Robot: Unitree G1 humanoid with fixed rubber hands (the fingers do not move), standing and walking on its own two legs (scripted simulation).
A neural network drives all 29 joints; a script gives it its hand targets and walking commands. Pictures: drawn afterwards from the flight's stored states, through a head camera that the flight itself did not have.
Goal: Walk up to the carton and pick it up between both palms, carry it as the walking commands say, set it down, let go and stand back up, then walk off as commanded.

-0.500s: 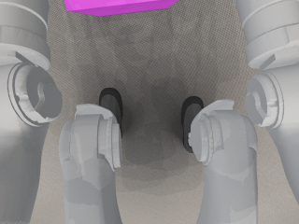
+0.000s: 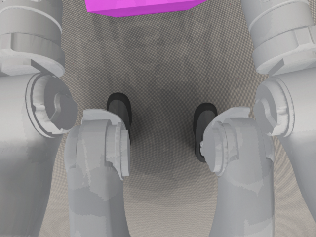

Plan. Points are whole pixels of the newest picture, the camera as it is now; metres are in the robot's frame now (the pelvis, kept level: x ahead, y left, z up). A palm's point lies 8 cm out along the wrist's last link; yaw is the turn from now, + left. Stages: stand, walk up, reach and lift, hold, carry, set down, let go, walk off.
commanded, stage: reach and lift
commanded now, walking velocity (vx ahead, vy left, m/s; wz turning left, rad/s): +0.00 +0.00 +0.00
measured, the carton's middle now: out of the picture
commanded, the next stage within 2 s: none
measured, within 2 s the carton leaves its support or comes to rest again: leaves its support in 0.68 s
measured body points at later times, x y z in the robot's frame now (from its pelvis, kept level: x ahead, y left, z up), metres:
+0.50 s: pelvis +0.00 +0.00 +0.00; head +0.40 +0.01 +0.18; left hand +0.57 +0.20 -0.22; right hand +0.59 -0.09 -0.22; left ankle +0.12 +0.15 -0.36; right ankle +0.09 -0.13 -0.36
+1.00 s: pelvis -0.01 +0.00 +0.00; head +0.38 +0.02 +0.21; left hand +0.59 +0.19 -0.16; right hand +0.60 -0.09 -0.18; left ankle +0.12 +0.15 -0.36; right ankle +0.09 -0.13 -0.36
